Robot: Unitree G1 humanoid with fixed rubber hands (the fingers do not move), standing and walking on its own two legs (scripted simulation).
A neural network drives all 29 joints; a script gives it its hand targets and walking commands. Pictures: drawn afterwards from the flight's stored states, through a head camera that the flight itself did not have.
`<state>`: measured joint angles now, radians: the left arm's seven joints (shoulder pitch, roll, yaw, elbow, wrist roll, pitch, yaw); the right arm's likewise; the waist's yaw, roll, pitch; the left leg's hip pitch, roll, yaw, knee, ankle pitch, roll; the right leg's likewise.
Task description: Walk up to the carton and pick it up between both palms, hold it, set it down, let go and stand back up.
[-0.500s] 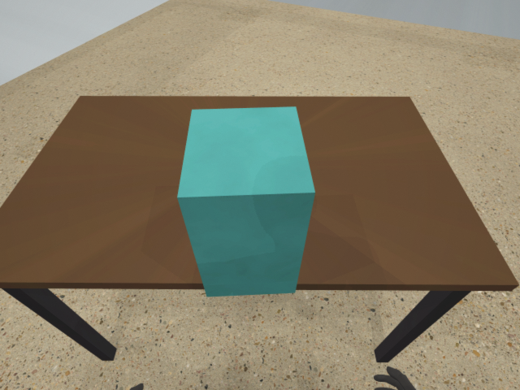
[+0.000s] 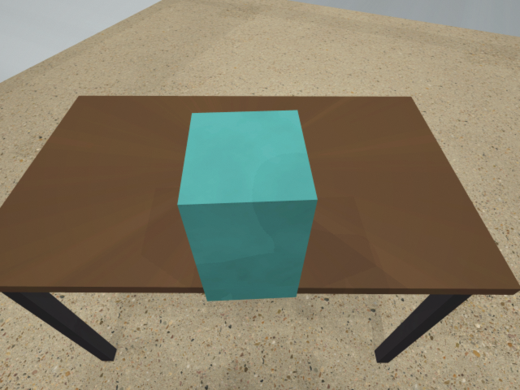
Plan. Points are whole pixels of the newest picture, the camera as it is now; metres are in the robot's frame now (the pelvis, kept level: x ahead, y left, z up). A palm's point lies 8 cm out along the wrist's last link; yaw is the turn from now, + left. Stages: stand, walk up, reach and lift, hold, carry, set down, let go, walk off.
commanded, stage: walk up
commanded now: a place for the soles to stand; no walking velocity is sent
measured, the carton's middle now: (248, 213) +0.38 +0.03 +0.05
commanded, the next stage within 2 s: reach and lift in 0.66 s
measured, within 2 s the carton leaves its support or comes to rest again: neither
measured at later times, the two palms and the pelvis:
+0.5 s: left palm out of the picture +0.05 +0.26 -0.13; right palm out of the picture +0.03 -0.24 -0.12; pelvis +0.00 +0.01 +0.00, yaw -1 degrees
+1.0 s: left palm (128, 377) +0.17 +0.22 -0.08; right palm out of the picture +0.14 -0.26 -0.09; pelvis -0.02 -0.01 -0.01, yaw -2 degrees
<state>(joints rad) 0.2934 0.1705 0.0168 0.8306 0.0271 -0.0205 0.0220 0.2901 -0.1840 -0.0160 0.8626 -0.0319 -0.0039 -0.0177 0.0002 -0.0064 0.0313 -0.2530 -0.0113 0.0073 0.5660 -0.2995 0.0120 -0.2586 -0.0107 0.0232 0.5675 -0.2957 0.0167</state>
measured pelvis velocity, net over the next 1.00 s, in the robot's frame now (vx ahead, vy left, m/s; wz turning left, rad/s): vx -0.02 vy -0.01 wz -0.03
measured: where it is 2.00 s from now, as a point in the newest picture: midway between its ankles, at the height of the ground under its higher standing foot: outside the picture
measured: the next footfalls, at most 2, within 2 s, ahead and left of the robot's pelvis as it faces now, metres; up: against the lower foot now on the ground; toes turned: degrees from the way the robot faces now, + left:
none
